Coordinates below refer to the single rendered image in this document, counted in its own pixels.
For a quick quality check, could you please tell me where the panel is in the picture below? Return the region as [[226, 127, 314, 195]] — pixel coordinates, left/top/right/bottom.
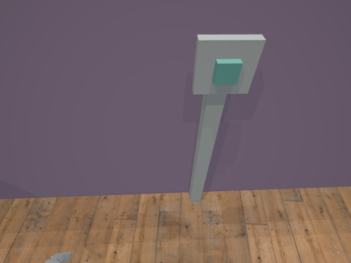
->
[[189, 35, 266, 202]]

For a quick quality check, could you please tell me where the robot left hand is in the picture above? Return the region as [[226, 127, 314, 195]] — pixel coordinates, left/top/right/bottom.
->
[[45, 252, 72, 263]]

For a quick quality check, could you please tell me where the button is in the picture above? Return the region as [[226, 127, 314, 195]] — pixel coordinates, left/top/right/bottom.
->
[[212, 59, 243, 85]]

